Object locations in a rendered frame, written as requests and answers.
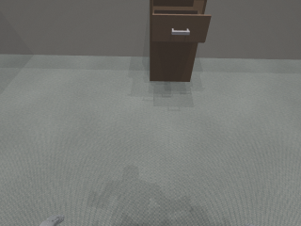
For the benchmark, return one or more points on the handle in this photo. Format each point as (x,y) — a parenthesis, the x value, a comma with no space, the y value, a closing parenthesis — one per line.
(180,32)

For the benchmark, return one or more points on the left robot hand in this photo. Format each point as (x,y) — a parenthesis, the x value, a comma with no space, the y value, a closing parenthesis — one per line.
(53,220)

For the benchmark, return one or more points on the cabinet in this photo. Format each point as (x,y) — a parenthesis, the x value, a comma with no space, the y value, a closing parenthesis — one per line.
(173,61)

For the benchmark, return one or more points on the drawer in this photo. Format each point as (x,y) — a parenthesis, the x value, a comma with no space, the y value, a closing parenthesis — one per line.
(163,20)

